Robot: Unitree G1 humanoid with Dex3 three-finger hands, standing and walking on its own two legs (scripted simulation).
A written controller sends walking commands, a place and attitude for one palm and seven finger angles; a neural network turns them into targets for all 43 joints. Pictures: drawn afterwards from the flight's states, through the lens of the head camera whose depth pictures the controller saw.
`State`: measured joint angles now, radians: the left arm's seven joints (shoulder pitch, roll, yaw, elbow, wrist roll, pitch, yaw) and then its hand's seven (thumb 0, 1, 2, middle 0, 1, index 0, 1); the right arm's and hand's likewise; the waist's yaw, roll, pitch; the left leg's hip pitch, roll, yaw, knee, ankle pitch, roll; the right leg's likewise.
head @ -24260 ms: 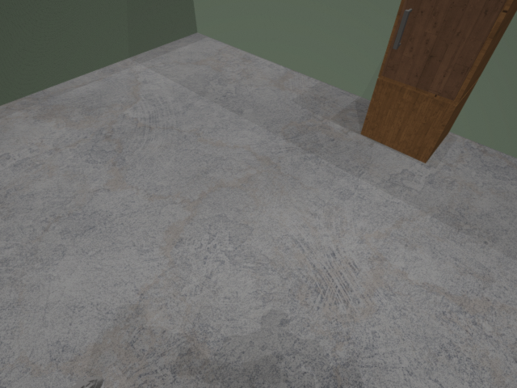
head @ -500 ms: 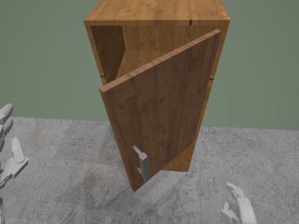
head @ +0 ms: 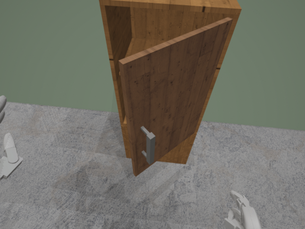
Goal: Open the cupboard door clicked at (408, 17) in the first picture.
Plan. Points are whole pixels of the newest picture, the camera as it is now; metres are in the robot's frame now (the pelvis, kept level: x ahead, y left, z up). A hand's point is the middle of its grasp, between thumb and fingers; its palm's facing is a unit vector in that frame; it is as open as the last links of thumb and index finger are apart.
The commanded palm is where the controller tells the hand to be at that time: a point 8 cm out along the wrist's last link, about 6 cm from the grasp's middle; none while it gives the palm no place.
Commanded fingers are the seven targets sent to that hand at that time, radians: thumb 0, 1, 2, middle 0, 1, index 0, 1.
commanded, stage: step back with the hand held close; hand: left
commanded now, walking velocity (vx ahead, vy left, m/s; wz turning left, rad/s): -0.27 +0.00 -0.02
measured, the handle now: (147, 146) +0.40 +0.05 -0.09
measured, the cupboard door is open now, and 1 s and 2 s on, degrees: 45 45 45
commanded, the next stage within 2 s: stop stepping back and stand still in 1.00 s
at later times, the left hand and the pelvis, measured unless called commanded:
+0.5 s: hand (1, 188) +0.15 +0.26 +0.17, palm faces +0.45 -0.72 -0.53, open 7.5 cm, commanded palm +0.08 +0.30 +0.18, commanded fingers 0.00 0.90 0.90 -0.20 -0.30 -0.20 -0.30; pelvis -0.04 -0.01 -0.01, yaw +2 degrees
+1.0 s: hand out of the picture +0.09 +0.25 +0.17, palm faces +0.40 -0.80 -0.44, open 7.5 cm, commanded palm +0.02 +0.29 +0.18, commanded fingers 0.00 0.90 0.90 -0.20 -0.30 -0.20 -0.30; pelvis -0.12 -0.01 +0.00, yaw +0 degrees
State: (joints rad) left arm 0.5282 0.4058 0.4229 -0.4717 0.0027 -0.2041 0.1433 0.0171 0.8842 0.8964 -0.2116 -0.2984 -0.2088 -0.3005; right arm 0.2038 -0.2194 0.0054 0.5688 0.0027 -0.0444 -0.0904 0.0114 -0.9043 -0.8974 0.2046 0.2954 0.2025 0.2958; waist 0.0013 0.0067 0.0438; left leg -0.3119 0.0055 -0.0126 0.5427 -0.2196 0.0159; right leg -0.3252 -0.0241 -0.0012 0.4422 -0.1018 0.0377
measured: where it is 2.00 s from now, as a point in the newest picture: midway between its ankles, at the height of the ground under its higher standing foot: outside the picture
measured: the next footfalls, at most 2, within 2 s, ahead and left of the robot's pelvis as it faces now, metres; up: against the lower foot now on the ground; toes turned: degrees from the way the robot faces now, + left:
right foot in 0.82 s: -0.16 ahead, -0.12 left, +0.00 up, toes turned +6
left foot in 0.96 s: -0.01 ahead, +0.09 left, +0.00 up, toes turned +5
